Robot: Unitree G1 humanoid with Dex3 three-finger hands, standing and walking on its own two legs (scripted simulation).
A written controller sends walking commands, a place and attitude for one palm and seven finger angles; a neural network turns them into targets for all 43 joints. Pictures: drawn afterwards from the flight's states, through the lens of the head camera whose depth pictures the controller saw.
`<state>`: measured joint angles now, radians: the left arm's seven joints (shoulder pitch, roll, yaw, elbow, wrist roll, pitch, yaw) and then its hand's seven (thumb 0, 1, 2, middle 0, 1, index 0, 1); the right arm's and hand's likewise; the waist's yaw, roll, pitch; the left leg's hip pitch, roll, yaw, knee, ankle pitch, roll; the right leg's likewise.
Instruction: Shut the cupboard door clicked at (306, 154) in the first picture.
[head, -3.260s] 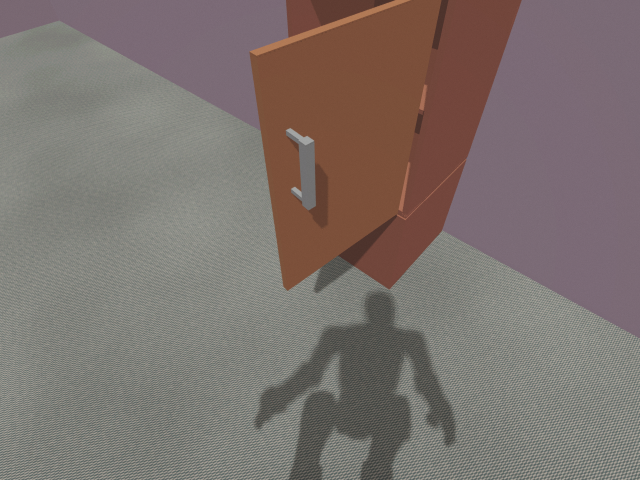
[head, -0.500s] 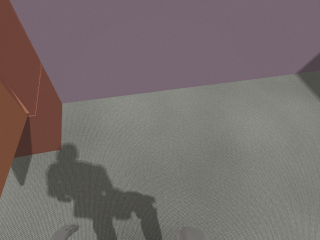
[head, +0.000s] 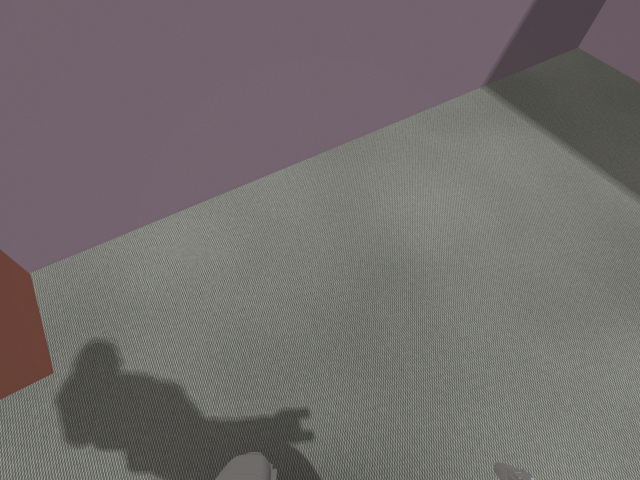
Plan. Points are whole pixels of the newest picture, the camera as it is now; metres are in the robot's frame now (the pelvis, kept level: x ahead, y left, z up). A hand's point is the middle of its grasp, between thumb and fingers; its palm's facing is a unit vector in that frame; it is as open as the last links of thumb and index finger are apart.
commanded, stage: walk around to get in front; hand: left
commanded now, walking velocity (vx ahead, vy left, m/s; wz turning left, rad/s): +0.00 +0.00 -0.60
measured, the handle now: out of the picture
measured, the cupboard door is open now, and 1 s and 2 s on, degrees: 82 82 82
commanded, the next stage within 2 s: none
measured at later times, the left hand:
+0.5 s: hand (227, 415) +0.21 +0.15 -0.16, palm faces -0.31 -0.91 -0.27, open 7.4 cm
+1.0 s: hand (248, 402) +0.23 +0.13 -0.18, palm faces -0.50 -0.84 -0.20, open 7.4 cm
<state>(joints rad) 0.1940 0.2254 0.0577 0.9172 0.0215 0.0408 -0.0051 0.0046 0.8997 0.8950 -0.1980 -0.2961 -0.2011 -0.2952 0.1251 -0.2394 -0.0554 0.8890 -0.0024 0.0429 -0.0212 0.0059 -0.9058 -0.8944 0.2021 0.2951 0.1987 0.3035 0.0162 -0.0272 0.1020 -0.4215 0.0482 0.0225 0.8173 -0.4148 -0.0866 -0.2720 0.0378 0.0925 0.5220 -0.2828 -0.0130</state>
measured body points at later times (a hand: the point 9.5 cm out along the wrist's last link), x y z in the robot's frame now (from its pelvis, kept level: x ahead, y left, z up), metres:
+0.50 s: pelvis +0.02 -0.01 -0.01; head +0.07 -0.04 +0.43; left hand +0.23 +0.20 -0.14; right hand -0.04 -0.28 -0.16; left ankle +0.01 +0.13 -0.72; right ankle -0.01 -0.11 -0.74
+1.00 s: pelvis +0.07 -0.01 +0.00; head +0.13 -0.02 +0.44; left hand +0.26 +0.17 -0.16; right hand +0.03 -0.28 -0.12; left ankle +0.13 +0.09 -0.74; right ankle -0.03 -0.09 -0.69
